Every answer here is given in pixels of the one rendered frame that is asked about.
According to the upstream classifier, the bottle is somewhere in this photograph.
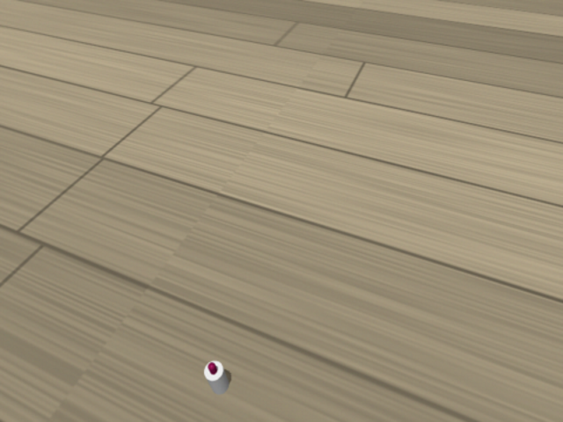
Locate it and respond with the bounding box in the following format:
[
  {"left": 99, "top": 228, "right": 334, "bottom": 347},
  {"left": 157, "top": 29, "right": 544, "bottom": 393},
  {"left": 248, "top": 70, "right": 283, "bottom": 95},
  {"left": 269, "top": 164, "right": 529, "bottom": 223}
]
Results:
[{"left": 204, "top": 360, "right": 229, "bottom": 395}]

